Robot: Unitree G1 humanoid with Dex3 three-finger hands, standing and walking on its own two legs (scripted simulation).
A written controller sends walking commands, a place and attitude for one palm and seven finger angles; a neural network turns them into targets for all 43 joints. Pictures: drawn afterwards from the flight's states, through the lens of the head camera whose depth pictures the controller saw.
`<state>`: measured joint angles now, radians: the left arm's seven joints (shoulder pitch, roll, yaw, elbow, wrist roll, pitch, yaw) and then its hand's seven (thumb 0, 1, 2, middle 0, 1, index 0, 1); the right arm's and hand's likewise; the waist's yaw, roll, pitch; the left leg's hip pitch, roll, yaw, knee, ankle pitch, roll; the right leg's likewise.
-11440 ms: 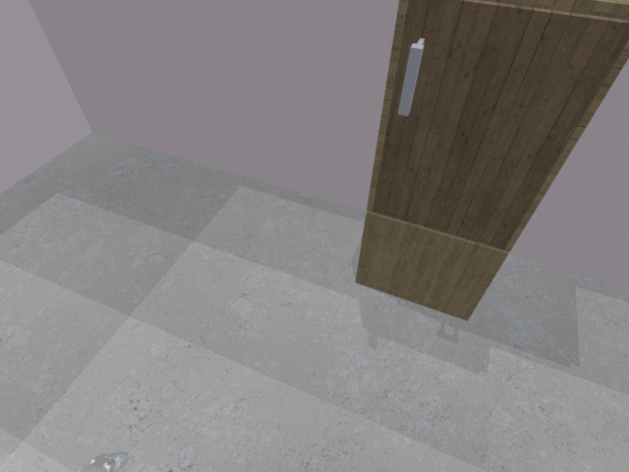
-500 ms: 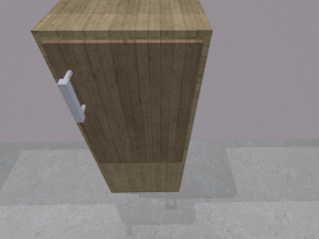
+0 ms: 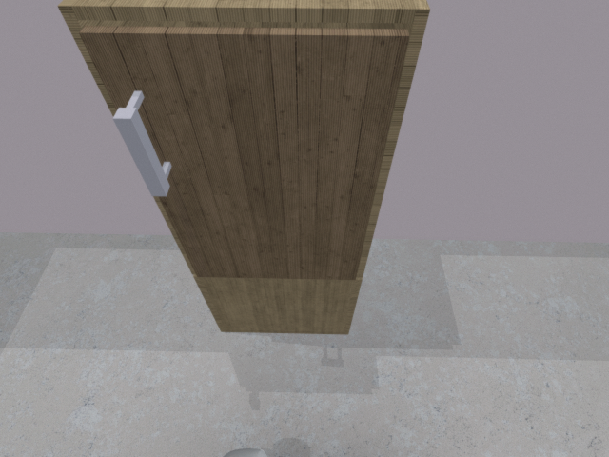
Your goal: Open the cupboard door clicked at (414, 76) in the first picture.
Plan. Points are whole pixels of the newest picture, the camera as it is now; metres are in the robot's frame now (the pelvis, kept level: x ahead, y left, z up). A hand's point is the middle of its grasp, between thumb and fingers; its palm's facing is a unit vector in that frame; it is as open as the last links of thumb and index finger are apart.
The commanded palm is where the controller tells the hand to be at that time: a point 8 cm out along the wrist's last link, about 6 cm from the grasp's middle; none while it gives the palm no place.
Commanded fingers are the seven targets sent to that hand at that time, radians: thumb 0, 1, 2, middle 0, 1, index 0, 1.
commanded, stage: come to a stop and stand still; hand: left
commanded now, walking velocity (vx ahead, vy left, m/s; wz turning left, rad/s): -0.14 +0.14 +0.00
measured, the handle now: (149, 146) +0.49 +0.27 +0.11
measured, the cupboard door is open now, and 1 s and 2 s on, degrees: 0 0 0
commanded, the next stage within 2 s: look again from close up in 1.36 s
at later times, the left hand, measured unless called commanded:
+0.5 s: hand out of the picture -0.01 +0.22 -0.16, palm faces +0.01 -0.99 -0.16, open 7.4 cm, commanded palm none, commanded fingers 0.00 0.90 0.90 -0.20 -0.30 -0.20 -0.30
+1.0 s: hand out of the picture +0.01 +0.18 -0.16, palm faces +0.02 -0.97 -0.24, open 7.3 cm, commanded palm none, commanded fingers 0.00 0.90 0.90 -0.20 -0.30 -0.20 -0.30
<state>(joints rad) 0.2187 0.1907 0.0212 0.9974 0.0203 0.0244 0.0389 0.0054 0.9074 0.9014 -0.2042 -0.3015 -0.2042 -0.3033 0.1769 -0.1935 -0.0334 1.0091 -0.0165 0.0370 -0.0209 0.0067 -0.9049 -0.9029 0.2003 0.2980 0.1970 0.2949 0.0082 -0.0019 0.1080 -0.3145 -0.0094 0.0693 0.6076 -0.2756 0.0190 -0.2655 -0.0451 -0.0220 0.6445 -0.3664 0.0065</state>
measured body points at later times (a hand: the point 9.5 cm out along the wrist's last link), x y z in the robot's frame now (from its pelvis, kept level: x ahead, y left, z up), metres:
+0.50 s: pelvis -0.03 +0.04 +0.02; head -0.01 +0.06 +0.47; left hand -0.01 +0.27 -0.15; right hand -0.05 -0.18 -0.13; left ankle -0.03 +0.13 -0.73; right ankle -0.06 -0.09 -0.66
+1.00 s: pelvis -0.02 +0.00 +0.01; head -0.02 -0.02 +0.46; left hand +0.01 +0.23 -0.14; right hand -0.01 -0.22 -0.16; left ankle -0.02 +0.12 -0.73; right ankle -0.04 -0.10 -0.73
